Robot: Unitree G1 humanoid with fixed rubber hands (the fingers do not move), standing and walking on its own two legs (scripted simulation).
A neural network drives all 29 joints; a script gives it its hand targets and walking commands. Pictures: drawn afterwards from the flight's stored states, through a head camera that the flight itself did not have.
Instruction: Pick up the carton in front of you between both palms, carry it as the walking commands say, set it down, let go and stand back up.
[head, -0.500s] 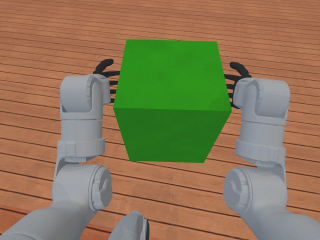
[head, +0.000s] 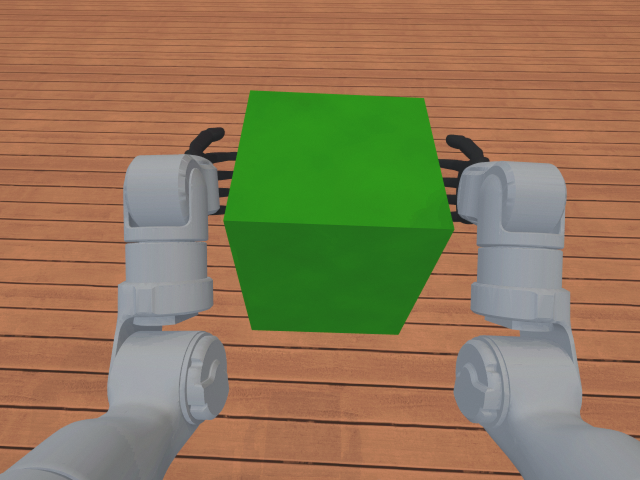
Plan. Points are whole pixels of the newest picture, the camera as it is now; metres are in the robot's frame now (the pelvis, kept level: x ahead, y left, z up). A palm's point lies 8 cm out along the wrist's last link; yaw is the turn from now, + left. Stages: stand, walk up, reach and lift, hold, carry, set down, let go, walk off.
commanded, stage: carry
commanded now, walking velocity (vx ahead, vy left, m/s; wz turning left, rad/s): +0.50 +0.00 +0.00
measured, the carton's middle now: (330, 223) +0.41 +0.00 +0.10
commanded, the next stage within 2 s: none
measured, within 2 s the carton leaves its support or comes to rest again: neither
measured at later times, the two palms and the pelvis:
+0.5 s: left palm (226, 120) +0.67 +0.18 +0.09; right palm (394, 124) +0.65 -0.11 +0.09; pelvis +0.33 +0.04 +0.01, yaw -2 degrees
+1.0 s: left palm (260, 53) +0.92 +0.15 +0.10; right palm (394, 53) +0.93 -0.14 +0.09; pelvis +0.66 -0.01 +0.01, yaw +2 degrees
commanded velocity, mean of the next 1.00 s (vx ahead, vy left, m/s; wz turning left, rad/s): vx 0.50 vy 0.00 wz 0.00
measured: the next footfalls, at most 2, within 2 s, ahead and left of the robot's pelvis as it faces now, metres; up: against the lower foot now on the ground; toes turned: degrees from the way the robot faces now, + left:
left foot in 0.38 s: +0.44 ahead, +0.11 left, +0.00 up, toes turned +8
right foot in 0.86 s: +0.77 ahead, -0.09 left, +0.00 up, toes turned -10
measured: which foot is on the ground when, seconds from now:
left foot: up 0.00-0.36, down 0.38-0.90, up 0.92-1.00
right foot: down 0.00-0.40, up 0.42-0.84, down 0.86-1.00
